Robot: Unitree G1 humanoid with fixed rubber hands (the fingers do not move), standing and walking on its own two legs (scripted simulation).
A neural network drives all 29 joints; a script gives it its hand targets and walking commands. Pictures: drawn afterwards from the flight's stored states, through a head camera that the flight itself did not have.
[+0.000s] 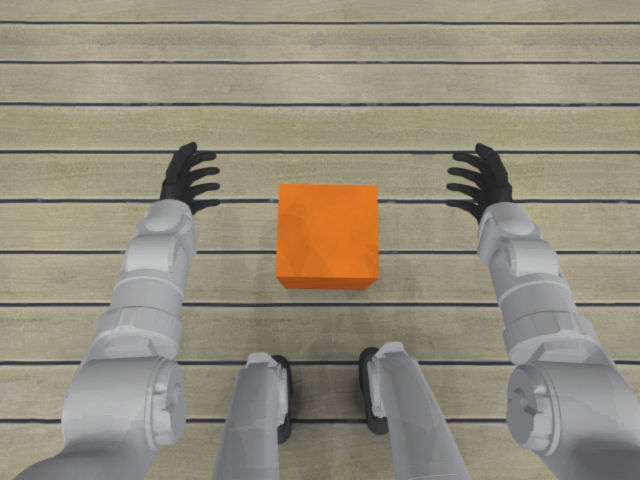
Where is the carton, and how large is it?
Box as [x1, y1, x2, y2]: [276, 184, 378, 289]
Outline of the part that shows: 279,184 276,277 285,288 364,289 378,278 376,185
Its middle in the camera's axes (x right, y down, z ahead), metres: +0.02 +0.00 +0.93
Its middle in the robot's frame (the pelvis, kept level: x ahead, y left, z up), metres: +0.49 -0.02 -0.53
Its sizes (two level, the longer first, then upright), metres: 0.210 0.200 0.250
